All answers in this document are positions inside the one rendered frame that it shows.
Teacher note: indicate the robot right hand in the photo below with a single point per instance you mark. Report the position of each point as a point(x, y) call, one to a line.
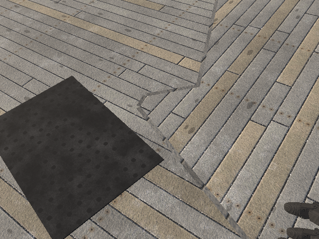
point(305, 211)

